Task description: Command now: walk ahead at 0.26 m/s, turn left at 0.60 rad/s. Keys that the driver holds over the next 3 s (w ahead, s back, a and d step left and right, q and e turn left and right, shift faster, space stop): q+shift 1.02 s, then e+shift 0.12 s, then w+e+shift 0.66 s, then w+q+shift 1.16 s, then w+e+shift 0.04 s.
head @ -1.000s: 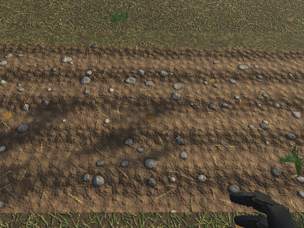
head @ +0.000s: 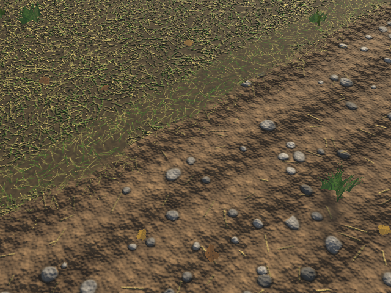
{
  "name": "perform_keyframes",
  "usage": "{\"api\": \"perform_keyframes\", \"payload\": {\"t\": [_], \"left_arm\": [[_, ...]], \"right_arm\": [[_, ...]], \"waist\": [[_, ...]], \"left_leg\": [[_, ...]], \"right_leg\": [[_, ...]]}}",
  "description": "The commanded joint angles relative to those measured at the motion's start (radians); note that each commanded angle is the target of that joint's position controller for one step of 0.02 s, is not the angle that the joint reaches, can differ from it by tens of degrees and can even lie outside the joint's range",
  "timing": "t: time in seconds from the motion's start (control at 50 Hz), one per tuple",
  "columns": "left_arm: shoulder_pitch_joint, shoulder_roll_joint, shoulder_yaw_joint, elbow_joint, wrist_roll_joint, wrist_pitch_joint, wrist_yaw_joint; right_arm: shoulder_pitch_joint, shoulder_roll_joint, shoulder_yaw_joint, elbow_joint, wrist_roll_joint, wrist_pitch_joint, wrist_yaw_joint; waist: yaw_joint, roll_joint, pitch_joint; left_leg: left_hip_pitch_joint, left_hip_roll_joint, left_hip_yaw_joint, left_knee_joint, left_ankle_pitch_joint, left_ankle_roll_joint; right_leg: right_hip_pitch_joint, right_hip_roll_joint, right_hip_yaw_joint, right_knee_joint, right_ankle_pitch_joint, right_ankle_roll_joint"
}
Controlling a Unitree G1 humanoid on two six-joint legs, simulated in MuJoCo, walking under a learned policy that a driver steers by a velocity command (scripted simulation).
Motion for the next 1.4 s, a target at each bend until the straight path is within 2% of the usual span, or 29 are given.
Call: {"api": "perform_keyframes", "payload": {"t": [0.02, 0.04, 0.06, 0.08, 0.1, 0.16, 0.22, 0.34, 0.46, 0.48, 0.5, 0.52, 0.54, 0.56, 0.62, 0.7, 0.8, 0.94, 0.96, 0.98, 1.0, 1.02, 1.06, 1.08, 1.14, 1.22, 1.36, 1.38, 1.4], "left_arm": [[-0.143, 0.008, 0.009, -0.157, 0.042, -0.004, -0.027], [0.117, 0.021, -0.008, -0.166, 0.003, -0.015, -0.056], [0.045, 0.14, 0.008, -0.175, -0.012, -0.01, -0.069], [-0.071, 0.162, 0.021, -0.205, -0.007, 0.005, -0.063], [-0.115, 0.151, 0.024, -0.215, 0.016, 0.024, -0.048], [-0.097, 0.117, 0.023, -0.221, 0.024, 0.048, -0.032], [-0.157, 0.072, 0.016, -0.227, 0.026, 0.041, -0.012], [-0.283, 0.09, 0.034, -0.23, -0.004, 0.041, -0.011], [-0.286, 0.125, 0.061, -0.201, -0.011, -0.004, -0.04], [-0.253, 0.134, 0.069, -0.184, -0.013, -0.006, -0.042], [-0.257, 0.156, 0.075, -0.183, -0.006, 0.0, -0.04], [-0.272, 0.221, 0.086, -0.201, 0.022, 0.019, -0.036], [-0.248, 0.183, 0.087, -0.207, 0.043, 0.024, -0.035], [-0.278, 0.134, 0.075, -0.229, 0.032, 0.027, -0.027], [-0.318, 0.103, 0.057, -0.248, 0.007, 0.052, -0.003], [-0.251, 0.13, 0.062, -0.228, 0.027, 0.073, 0.006], [-0.248, 0.177, 0.086, -0.209, 0.02, 0.076, -0.011], [-0.252, 0.182, 0.106, -0.174, -0.033, 0.055, -0.047], [-0.199, 0.142, 0.099, -0.149, -0.032, 0.055, -0.053], [-0.187, 0.095, 0.087, -0.171, 0.001, 0.055, -0.059], [-0.282, 0.071, 0.071, -0.253, 0.029, 0.048, -0.048], [-0.356, 0.131, 0.085, -0.256, 0.018, 0.044, -0.039], [-0.294, 0.145, 0.091, -0.206, -0.003, 0.05, -0.025], [-0.258, 0.15, 0.091, -0.186, 0.004, 0.058, -0.022], [-0.175, 0.106, 0.071, -0.139, -0.006, 0.071, -0.039], [-0.241, 0.137, 0.062, -0.171, -0.045, 0.064, -0.072], [-0.189, 0.109, 0.071, -0.173, -0.041, 0.027, -0.074], [-0.195, 0.11, 0.071, -0.161, 0.071, 0.059, -0.116], [-0.205, 0.096, 0.071, -0.174, 0.063, 0.073, -0.14]], "right_arm": [[0.447, -0.22, -0.073, 0.048, -0.034, 0.025, -0.027], [0.275, -0.259, -0.065, -0.051, -0.093, 0.016, -0.036], [0.143, -0.228, -0.076, -0.14, -0.074, 0.038, -0.041], [0.072, -0.172, -0.059, -0.155, -0.035, 0.056, -0.046], [0.038, -0.144, -0.047, -0.164, -0.008, 0.066, -0.048], [0.001, -0.157, -0.057, -0.174, -0.013, 0.078, -0.058], [0.066, -0.186, -0.073, -0.151, -0.003, 0.098, -0.084], [0.048, -0.192, -0.092, -0.179, 0.011, 0.156, -0.112], [0.032, -0.179, -0.103, -0.206, 0.01, 0.162, -0.101], [0.016, -0.171, -0.099, -0.212, 0.017, 0.161, -0.097], [0.067, -0.126, -0.085, -0.203, 0.021, 0.163, -0.091], [0.103, -0.115, -0.079, -0.22, 0.024, 0.161, -0.085], [0.108, -0.199, -0.1, -0.22, 0.017, 0.148, -0.072], [0.1, -0.255, -0.116, -0.198, 0.015, 0.146, -0.065], [0.137, -0.199, -0.099, -0.16, 0.01, 0.173, -0.07], [0.049, -0.145, -0.073, -0.203, 0.023, 0.165, -0.07], [0.02, -0.112, -0.059, -0.216, 0.008, 0.159, -0.06], [0.086, -0.127, -0.088, -0.182, 0.012, 0.19, -0.04], [0.156, -0.162, -0.108, -0.154, 0.009, 0.188, -0.051], [0.222, -0.301, -0.149, -0.153, 0.009, 0.178, -0.069], [0.163, -0.366, -0.148, -0.195, -0.031, 0.148, -0.066], [0.16, -0.299, -0.137, -0.197, -0.042, 0.122, -0.053], [0.058, -0.197, -0.097, -0.186, -0.013, 0.111, -0.069], [0.009, -0.151, -0.077, -0.19, -0.001, 0.116, -0.078], [-0.016, -0.091, -0.039, -0.162, -0.033, 0.108, -0.087], [0.101, -0.19, -0.067, -0.095, -0.032, 0.08, -0.077], [0.129, -0.147, -0.068, -0.029, -0.022, 0.007, -0.078], [0.187, -0.143, -0.058, -0.014, -0.072, 0.021, -0.068], [0.17, -0.15, -0.062, -0.01, -0.075, 0.021, -0.062]], "waist": [[-0.19, 0.297, -0.239], [-0.059, 0.217, -0.507], [-0.089, 0.058, -0.486], [-0.059, -0.099, -0.276], [-0.033, -0.187, -0.2], [0.006, -0.064, -0.104], [-0.028, -0.027, -0.215], [-0.082, 0.1, -0.2], [-0.082, 0.146, -0.186], [-0.058, 0.122, -0.187], [-0.084, 0.011, -0.232], [-0.118, -0.237, -0.243], [-0.098, -0.31, -0.252], [-0.09, -0.233, -0.21], [-0.083, -0.126, -0.113], [-0.027, -0.178, -0.105], [-0.014, -0.197, -0.158], [-0.081, -0.187, -0.174], [-0.1, -0.106, -0.18], [-0.099, 0.203, -0.156], [-0.085, 0.342, -0.224], [-0.146, 0.19, -0.255], [-0.075, 0.071, -0.209], [-0.057, 0.082, -0.209], [-0.03, 0.073, -0.242], [-0.119, 0.146, -0.118], [-0.097, 0.061, -0.024], [-0.11, -0.003, -0.029], [-0.098, 0.048, 0.002]], "left_leg": [[0.82, 0.181, -0.345, 0.056, 0.65, 0.184], [0.929, 0.404, -0.824, -0.061, 0.443, 0.377], [0.791, 0.371, -0.845, -0.167, -0.034, 0.368], [0.566, 0.293, -0.764, -0.238, -0.375, 0.313], [0.414, 0.237, -0.718, -0.292, -0.546, 0.252], [0.178, 0.098, -0.564, -0.288, -0.384, 0.2], [0.261, 0.074, -0.508, -0.197, -0.06, 0.171], [0.348, 0.035, -0.598, -0.197, -0.456, 0.077], [0.404, 0.025, -0.716, -0.112, -0.321, 0.08], [0.369, -0.007, -0.704, -0.066, -0.383, 0.06], [0.278, -0.069, -0.624, 0.066, -0.661, 0.022], [0.066, -0.179, -0.418, 0.248, -0.842, -0.027], [-0.011, -0.141, -0.329, 0.499, -0.824, -0.078], [-0.041, -0.088, -0.295, 0.601, -0.743, -0.11], [-0.094, -0.029, -0.2, 0.791, -0.594, -0.14], [-0.152, 0.069, -0.089, 0.687, -0.524, -0.172], [-0.03, 0.134, -0.047, 0.479, -0.516, -0.167], [0.28, 0.079, 0.041, 0.042, -0.429, -0.044], [0.427, 0.057, -0.003, -0.061, -0.326, 0.0], [0.626, 0.266, -0.337, -0.133, 0.098, 0.106], [0.644, 0.415, -0.651, -0.138, 0.172, 0.312], [0.636, 0.393, -0.593, -0.175, 0.068, 0.315], [0.568, 0.317, -0.399, -0.147, 0.005, 0.196], [0.52, 0.295, -0.339, -0.134, 0.054, 0.171], [0.446, 0.245, -0.21, -0.138, 0.125, 0.154], [0.469, 0.317, -0.351, -0.348, -0.766, 0.161], [0.656, 0.4, -0.27, -0.43, -0.712, 0.126], [0.591, 0.365, -0.179, -0.462, -0.727, 0.105], [0.55, 0.348, -0.125, -0.468, -0.707, 0.089]], "right_leg": [[-0.647, 0.08, 0.04, 0.968, -0.276, 0.153], [-0.732, 0.068, 0.303, 1.154, -0.234, 0.154], [-0.712, 0.009, 0.326, 1.082, -0.111, 0.103], [-0.757, -0.021, 0.291, 0.967, -0.037, 0.08], [-0.725, -0.049, 0.27, 0.869, 0.012, 0.071], [-0.607, -0.07, 0.263, 0.589, 0.059, 0.096], [-0.581, -0.04, 0.257, 0.398, 0.114, 0.139], [-0.58, -0.019, 0.305, 0.169, 0.214, 0.141], [-0.378, -0.015, 0.318, -0.144, 0.216, 0.1], [-0.281, -0.046, 0.306, -0.262, 0.311, 0.085], [-0.123, -0.175, 0.371, -0.305, 0.404, 0.03], [0.004, -0.375, 0.568, -0.272, 0.596, -0.114], [-0.036, -0.487, 0.67, -0.29, 0.615, -0.21], [-0.069, -0.454, 0.596, -0.286, 0.559, -0.201], [-0.155, -0.337, 0.381, -0.283, 0.443, -0.133], [-0.083, -0.325, 0.25, -0.317, 0.495, -0.157], [-0.068, -0.379, 0.142, -0.312, 0.526, -0.164], [-0.123, -0.427, 0.004, -0.156, 0.459, -0.049], [-0.223, -0.376, -0.049, -0.022, 0.369, 0.014], [-0.534, -0.251, -0.131, 0.304, -0.04, 0.113], [-0.78, -0.121, 0.046, 0.531, -0.251, 0.155], [-0.798, -0.126, 0.157, 0.623, -0.205, 0.133], [-0.774, -0.17, 0.167, 0.588, -0.037, 0.102], [-0.72, -0.175, 0.154, 0.563, 0.014, 0.112], [-0.546, -0.171, 0.122, 0.498, 0.112, 0.132], [-0.665, -0.178, 0.124, 0.327, 0.189, 0.09], [-0.945, -0.207, 0.226, 0.372, 0.261, 0.067], [-0.865, -0.167, 0.145, 0.381, 0.235, 0.076], [-0.847, -0.182, 0.126, 0.37, 0.256, 0.076]]}}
